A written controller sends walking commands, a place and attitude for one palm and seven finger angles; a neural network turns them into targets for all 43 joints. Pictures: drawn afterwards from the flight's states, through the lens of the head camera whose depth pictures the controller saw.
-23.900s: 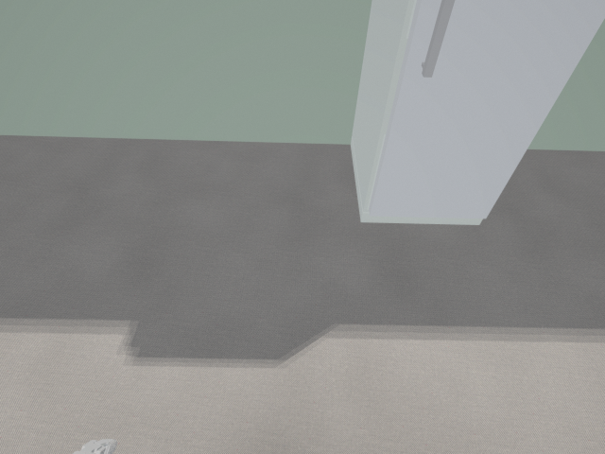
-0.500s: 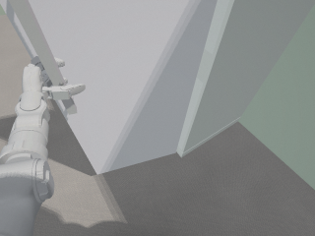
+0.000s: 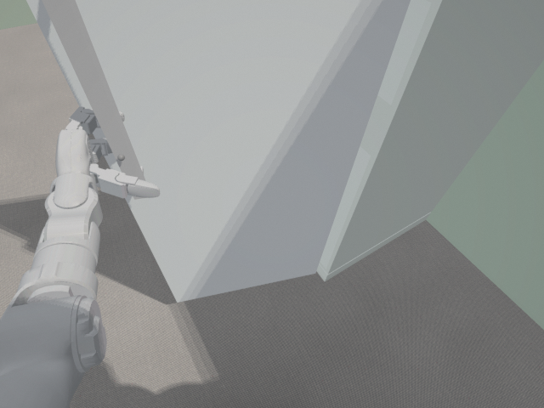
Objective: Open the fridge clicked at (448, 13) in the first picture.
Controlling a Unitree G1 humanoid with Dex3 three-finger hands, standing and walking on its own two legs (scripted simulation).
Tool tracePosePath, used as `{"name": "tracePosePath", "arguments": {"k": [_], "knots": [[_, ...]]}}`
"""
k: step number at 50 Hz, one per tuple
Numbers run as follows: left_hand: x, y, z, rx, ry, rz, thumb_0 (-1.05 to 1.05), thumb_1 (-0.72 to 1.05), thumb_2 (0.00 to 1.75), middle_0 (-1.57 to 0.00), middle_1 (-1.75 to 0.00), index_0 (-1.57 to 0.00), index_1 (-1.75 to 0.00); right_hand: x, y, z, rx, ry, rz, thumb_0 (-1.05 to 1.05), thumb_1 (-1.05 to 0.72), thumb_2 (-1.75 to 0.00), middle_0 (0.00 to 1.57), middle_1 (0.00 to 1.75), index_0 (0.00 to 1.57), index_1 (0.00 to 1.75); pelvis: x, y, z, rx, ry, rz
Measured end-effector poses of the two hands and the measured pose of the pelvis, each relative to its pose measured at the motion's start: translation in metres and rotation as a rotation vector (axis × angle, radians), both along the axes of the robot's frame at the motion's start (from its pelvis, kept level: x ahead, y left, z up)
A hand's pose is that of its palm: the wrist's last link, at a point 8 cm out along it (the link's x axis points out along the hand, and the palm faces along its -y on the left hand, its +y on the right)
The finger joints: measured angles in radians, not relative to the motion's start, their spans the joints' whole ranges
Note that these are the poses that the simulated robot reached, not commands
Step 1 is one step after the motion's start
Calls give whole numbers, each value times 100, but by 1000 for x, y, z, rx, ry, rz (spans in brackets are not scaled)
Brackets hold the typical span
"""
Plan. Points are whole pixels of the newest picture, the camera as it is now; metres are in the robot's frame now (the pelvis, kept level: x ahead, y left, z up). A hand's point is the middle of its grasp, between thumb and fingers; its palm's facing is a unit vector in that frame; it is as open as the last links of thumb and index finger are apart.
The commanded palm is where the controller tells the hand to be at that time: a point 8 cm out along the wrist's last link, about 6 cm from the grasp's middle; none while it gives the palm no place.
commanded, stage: slip the hand off the handle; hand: left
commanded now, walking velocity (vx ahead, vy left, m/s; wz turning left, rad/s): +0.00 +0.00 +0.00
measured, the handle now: (107, 101) +0.50 +0.23 +0.17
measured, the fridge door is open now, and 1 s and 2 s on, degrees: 72 71 71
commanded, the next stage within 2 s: draw the hand back to the body in 1.52 s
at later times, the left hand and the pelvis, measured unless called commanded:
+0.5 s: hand (66, 166) +0.45 +0.30 +0.10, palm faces +0.27 -0.95 -0.17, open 14.7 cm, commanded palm +0.40 +0.34 +0.11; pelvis +0.00 +0.00 +0.00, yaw +0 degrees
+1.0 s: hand (63, 217) +0.36 +0.28 +0.10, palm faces +0.27 -0.95 -0.16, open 14.7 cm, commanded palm +0.31 +0.31 +0.11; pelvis +0.00 +0.00 +0.00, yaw +1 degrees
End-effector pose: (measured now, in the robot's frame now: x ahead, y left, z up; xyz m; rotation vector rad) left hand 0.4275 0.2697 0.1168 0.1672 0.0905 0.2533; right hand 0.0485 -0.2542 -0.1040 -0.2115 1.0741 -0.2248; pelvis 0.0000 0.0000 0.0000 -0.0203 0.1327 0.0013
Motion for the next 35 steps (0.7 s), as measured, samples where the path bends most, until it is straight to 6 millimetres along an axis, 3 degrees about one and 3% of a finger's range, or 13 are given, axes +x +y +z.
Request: {"name": "tracePosePath", "arguments": {"k": [9,23,29,35], "knots": [[-14,39,-7,18,4,48,-1,-55,20,-26,-115,-29,-117,-13,-9,1,-32,44,-9,1,-91,-90,20,30,20,30,-3,-1,-2,-6,13,3],[-15,72,-7,-3,-4,36,-1,-55,20,-26,-115,-25,-115,-36,-25,7,-101,118,-44,1,-91,-90,20,30,20,30,-1,0,-4,-15,35,5],[-24,79,-5,9,-16,8,-1,-55,20,-25,-115,-25,-115,-30,-20,8,-87,96,-54,1,-91,-90,20,30,20,30,3,3,-4,-18,35,-4],[-47,70,-15,-19,-12,-1,-1,-55,20,-25,-115,-25,-115,-4,-9,6,-58,24,-31,1,-91,-90,20,30,20,30,6,7,-3,-19,15,-2]]}}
